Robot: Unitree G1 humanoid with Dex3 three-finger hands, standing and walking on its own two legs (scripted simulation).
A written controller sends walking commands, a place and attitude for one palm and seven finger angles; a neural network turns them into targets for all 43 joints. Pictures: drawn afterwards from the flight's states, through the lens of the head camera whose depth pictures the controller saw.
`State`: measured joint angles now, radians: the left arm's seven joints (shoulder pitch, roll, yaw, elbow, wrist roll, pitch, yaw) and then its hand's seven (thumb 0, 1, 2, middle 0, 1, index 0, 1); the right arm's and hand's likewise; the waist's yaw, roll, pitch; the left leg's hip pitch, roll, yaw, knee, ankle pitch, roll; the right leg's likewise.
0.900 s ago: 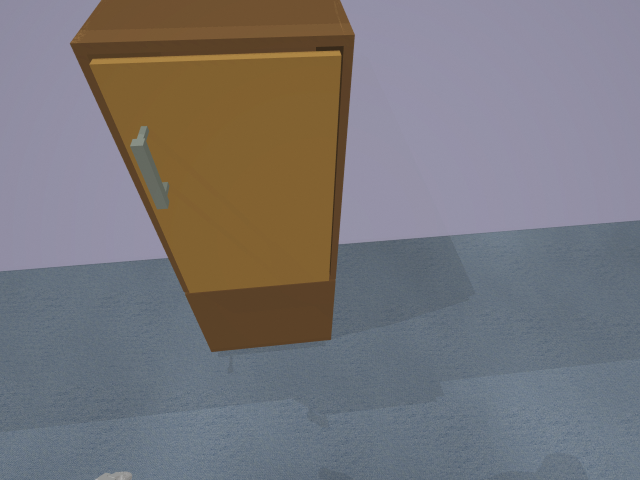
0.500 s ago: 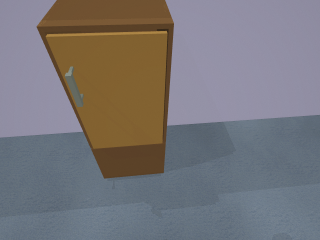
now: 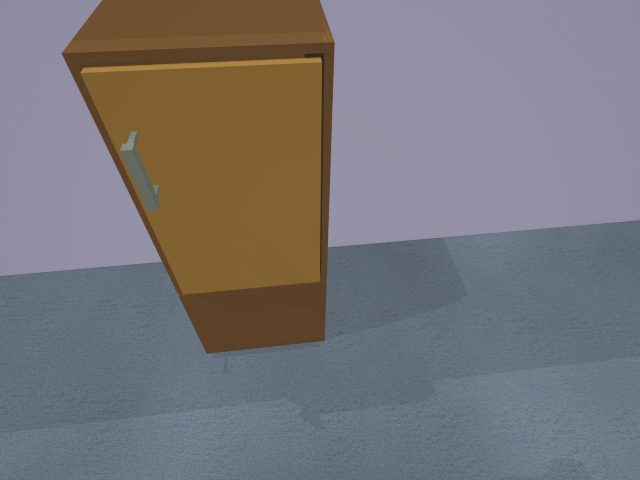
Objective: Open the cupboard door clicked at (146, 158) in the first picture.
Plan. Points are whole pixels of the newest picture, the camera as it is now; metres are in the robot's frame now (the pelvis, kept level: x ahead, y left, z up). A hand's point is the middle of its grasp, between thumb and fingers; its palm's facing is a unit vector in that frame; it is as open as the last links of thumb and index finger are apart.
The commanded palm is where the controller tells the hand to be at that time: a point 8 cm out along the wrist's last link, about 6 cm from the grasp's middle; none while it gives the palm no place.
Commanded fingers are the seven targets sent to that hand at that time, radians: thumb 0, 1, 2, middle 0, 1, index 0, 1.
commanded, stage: look at it before walking up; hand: left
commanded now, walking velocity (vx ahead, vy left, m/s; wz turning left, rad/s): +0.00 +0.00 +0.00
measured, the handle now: (143, 172) +0.58 +0.35 +0.04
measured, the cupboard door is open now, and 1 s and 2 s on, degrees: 0 0 0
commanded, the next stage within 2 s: shuffle to correct the standing spot in 0.54 s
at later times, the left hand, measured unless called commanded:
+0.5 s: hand out of the picture +0.06 +0.23 -0.16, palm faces +0.00 -0.95 -0.30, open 7.4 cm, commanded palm none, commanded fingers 0.00 0.90 0.90 -0.20 -0.30 -0.20 -0.30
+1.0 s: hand out of the picture +0.01 +0.25 -0.20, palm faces +0.14 -0.97 -0.21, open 7.4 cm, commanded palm none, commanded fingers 0.00 0.90 0.90 -0.20 -0.30 -0.20 -0.30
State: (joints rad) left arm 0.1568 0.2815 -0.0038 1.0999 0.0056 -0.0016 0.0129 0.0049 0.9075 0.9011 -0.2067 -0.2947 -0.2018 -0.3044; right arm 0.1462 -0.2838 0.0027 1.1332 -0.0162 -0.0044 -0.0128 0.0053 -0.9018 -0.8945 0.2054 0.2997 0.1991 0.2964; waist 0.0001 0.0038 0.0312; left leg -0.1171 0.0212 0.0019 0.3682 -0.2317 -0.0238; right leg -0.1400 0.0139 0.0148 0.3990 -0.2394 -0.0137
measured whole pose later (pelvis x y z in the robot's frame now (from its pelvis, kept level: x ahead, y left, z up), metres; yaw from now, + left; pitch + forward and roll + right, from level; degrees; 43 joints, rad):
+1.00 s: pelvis +0.03 +0.05 -0.02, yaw +5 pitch -1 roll +0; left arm 0.30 0.23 0.04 1.06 0.02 0.02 0.01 0.00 0.91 0.90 -0.21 -0.29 -0.20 -0.30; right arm 0.29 -0.23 -0.02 1.05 -0.03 0.00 0.00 0.00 -0.90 -0.89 0.20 0.30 0.20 0.30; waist 0.01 -0.04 0.03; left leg -0.26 0.00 0.08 0.57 -0.27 0.02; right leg -0.18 -0.08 -0.05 0.64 -0.44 0.02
